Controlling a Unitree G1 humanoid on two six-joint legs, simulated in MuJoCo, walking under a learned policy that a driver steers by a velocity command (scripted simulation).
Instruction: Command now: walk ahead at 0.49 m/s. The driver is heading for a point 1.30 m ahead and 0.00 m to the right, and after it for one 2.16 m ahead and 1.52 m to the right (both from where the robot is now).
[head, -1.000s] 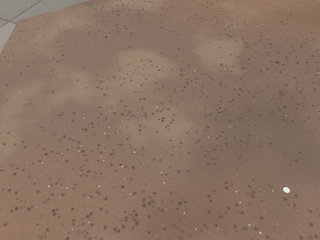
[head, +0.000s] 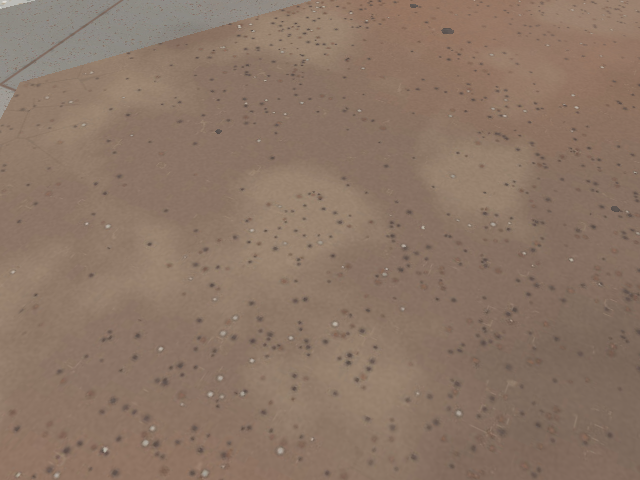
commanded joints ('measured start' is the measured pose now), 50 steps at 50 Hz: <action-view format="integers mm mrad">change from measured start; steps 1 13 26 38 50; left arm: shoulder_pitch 25 275 165 -98 306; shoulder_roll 43 159 137 58 280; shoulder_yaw -1 19 12 12 91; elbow -13 88 31 -60 9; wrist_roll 13 -17 -16 -6 10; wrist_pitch -19 1 -16 21 1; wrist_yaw -17 22 27 19 1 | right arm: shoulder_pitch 35 -371 -138 10 88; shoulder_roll -76 -64 -131 -161 -95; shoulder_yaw -28 -25 -53 -57 -37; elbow -72 -216 -176 -76 -65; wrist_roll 3 -4 -21 -15 -25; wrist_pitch -1 9 -8 4 34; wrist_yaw -12 -12 21 -10 -18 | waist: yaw -32 82 -21 -37 138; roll -13 -60 33 51 -107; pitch -37 24 -96 18 -343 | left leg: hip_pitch -215 -284 316 249 -74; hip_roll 137 120 300 210 75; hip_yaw -42 54 -280 -10 112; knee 34 -650 -1041 -1162 -247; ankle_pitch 83 443 287 438 487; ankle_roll -4 -71 155 120 -27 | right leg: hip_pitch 125 224 -358 -343 666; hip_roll -302 -260 -195 -192 -359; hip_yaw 364 181 153 95 406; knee -326 -324 756 228 61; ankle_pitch -14 60 -193 206 21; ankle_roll -182 -113 34 78 -180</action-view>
